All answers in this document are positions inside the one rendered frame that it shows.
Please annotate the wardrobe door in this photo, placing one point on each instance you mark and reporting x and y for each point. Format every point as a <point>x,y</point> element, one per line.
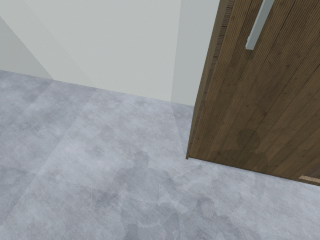
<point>314,172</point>
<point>262,109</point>

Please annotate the handle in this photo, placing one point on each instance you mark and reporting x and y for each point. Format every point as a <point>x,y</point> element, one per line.
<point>259,23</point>

